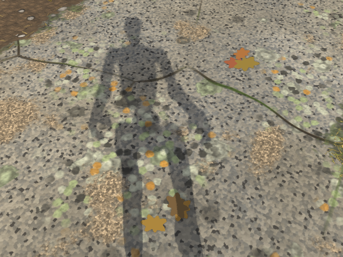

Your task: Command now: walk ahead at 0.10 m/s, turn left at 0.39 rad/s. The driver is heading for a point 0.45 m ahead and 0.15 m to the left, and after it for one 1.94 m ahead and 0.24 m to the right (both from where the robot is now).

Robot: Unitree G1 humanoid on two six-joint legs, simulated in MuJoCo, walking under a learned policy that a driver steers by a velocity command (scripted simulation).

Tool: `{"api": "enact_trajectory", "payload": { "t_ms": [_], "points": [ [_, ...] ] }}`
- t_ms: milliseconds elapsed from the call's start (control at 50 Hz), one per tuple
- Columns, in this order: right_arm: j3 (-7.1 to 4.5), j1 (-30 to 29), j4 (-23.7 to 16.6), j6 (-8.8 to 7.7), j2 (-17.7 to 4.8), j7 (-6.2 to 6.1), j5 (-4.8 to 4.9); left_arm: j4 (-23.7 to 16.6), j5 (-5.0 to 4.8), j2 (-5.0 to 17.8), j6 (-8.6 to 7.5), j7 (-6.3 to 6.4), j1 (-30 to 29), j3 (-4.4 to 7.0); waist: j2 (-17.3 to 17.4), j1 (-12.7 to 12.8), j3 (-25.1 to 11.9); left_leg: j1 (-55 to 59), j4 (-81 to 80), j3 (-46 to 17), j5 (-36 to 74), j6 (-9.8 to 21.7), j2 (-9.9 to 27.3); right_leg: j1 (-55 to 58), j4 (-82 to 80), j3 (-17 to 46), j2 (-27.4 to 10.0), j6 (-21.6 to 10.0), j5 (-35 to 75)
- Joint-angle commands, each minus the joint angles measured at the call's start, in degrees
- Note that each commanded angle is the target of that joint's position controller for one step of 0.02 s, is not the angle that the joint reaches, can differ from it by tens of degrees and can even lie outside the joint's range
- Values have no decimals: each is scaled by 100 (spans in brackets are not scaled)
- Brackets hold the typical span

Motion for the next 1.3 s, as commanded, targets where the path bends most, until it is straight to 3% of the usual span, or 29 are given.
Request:
{"api": "enact_trajectory", "payload": {
  "t_ms": [20,60,100,120,140,160,180,220,260,320,440,500,520,540,560,580,620,660,780,900,940,980,1000,1020,1040,1060,1100,1180,1300],
  "points": [
    [-180,-148,-575,-20,-560,103,-18,-221,-94,982,96,85,-79,293,-710,44,-472,187,-187,119,-431,153,-11,389,130,482,-1928,-818,3554],
    [-220,-63,-667,-1,-571,167,-7,-214,-182,1009,182,132,-160,320,-752,-38,-462,316,-474,266,-755,326,-127,445,621,503,-1996,-690,3632],
    [-354,540,-586,-49,-795,140,-28,-170,-222,927,213,187,-65,312,-429,-346,-800,1490,-1486,322,522,669,-436,144,1902,155,-1524,-217,3731],
    [-545,910,-625,-58,-1470,16,-75,-293,-38,817,154,178,92,269,668,-375,-1232,2701,-1523,-1052,3445,1167,432,-891,3379,-85,-903,271,2094],
    [-585,982,-720,-45,-1795,-33,-190,-486,133,470,123,113,192,140,1518,-208,-1794,3929,-1652,-3116,4553,2515,1698,-2675,5063,339,187,675,-2561],
    [-463,921,-814,-52,-1333,-15,-163,-373,32,721,113,28,-69,182,649,-483,-2236,3906,-1832,-3031,3684,2522,1599,-2778,5573,1427,-33,597,-2689],
    [-424,500,-903,-69,-1178,-19,-107,-433,-135,797,141,4,-271,214,343,-356,-1715,3483,-1898,-2479,2988,2274,1379,-3051,5610,1433,-202,539,-2289],
    [-359,-12,-986,13,-922,-84,64,-371,-57,850,226,114,-399,265,-86,-159,-1063,2651,-2143,-1963,1648,1802,926,-3051,4912,1387,-450,605,-1584],
    [-360,-111,-1039,93,-918,-152,3,-348,-67,749,264,123,-217,262,306,11,-1066,2133,-2369,-1747,718,1670,530,-2527,4362,1264,-352,700,-1121],
    [-409,-6,-1086,110,-1015,-257,26,-376,-111,642,182,78,-342,224,569,-122,-1033,2028,-2758,-1992,-1612,1674,374,-2371,3277,1209,-289,780,-803],
    [-443,100,-1125,108,-1148,-262,33,-431,-170,686,-138,-59,-482,239,686,-232,-819,1672,-2713,-2519,-2578,1606,340,-1701,1939,1188,-158,645,-751],
    [-384,-99,-1192,157,-1012,-243,60,-265,-225,656,-294,-103,3,279,559,130,-660,1074,-2417,-2589,-2898,1393,70,-620,747,1080,-158,414,-114],
    [-335,-158,-1235,156,-852,-242,54,-140,-210,770,-319,-81,368,337,380,307,-660,560,-2022,-2412,-2980,1174,-156,84,439,1199,-414,292,-48],
    [-220,-194,-1298,139,-449,-234,49,-31,-129,1103,-325,-28,981,419,-382,473,-837,-253,-549,-1730,-3092,798,-618,903,12,2254,-1465,-16,-899],
    [-183,-225,-1553,59,-301,-210,98,9,60,1579,-313,-53,1188,497,-1449,366,-549,-1522,746,-879,-2832,649,-1212,1038,-654,4230,-2500,-624,-2498],
    [-255,-320,-1629,-19,-679,-179,86,-63,87,1493,-354,-65,818,500,-1508,197,-62,-1981,1549,-936,-2401,591,-603,587,-803,4645,-2795,-942,-3105],
    [-359,-59,-1351,-28,-897,-125,35,-190,-96,919,-358,7,437,338,-1155,91,86,-2027,1986,-834,-1587,418,-423,618,-770,3476,-2200,-578,-2256],
    [-330,-155,-1339,-71,-711,-56,23,-137,-75,830,-355,51,550,280,-1010,181,84,-1933,2227,-694,-946,296,-290,572,-814,2561,-1934,-390,-967],
    [-196,-706,-1577,-87,-343,66,81,63,-16,926,-335,33,940,268,-905,414,125,-1583,1359,-232,108,101,-114,455,-886,1055,-1712,-418,852],
    [-77,-1420,-1809,-145,-130,295,112,375,-195,1168,-241,-13,1351,305,-818,579,409,-669,-281,379,1,451,-207,650,-795,442,-1936,-374,1794],
    [-156,-1213,-1822,-168,-285,298,72,513,-277,1309,-198,-46,1427,319,-971,242,179,194,-632,581,-536,759,-565,807,-284,381,-2037,-387,3979],
    [-424,320,-1403,-163,-772,208,64,617,-323,1395,-158,-17,1346,293,-960,-745,-737,2469,-1282,694,-26,1150,-857,429,1451,130,-1851,-212,5494],
    [-554,1328,-1159,-102,-1122,77,5,502,-236,1206,-220,-21,1277,192,-692,-1212,-1446,4481,-952,-222,155,1389,-78,-1030,3016,235,-1632,-28,3814],
    [-579,1436,-1093,-130,-1710,3,-81,284,-114,303,-323,-114,1959,-96,1016,-598,-2550,6194,-1409,-3330,-548,2329,1887,-3037,5280,584,-522,328,-1730],
    [-472,1639,-1113,-169,-1198,1,-120,399,-321,980,-450,-128,1430,90,487,-1063,-3003,5809,-2085,-4012,-772,2338,1985,-3233,5965,1702,-420,301,-2040],
    [-377,1282,-970,-221,-998,14,-126,113,-484,1169,-466,-125,847,180,512,-925,-1855,5023,-2192,-2818,-342,2008,1727,-3701,6051,1560,-679,278,-1624],
    [-269,594,-861,-301,-599,36,-63,109,-283,965,-421,-67,613,167,206,-454,-870,3493,-2499,-1512,254,1656,1193,-3442,5369,1368,-1105,302,-767],
    [-262,118,-672,-546,-368,54,-106,288,-292,508,-75,-60,1076,139,176,65,-378,2318,-3325,-440,635,1593,996,-2828,5000,1438,-1251,430,-82],
    [-330,172,-362,-584,-585,-69,-145,-54,-219,381,-98,-171,123,86,-10,-118,92,2382,-3570,753,990,1328,734,-3141,3042,1283,-1083,447,1683]
  ]
}}
Velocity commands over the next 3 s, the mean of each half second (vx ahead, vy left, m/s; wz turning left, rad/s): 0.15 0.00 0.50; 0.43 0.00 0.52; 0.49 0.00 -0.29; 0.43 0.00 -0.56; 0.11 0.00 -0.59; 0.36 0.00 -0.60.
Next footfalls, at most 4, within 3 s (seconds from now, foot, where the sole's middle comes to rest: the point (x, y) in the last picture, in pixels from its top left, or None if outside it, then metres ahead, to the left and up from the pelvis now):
0.10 left None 0.15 0.12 -0.78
0.54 right None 0.20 -0.10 -0.78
1.00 left None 0.35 0.30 -0.78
1.52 right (129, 190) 0.73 0.23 -0.78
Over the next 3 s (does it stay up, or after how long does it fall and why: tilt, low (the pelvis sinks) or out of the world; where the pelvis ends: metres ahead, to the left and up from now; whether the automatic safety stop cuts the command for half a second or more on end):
stays up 1.03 0.30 -0.01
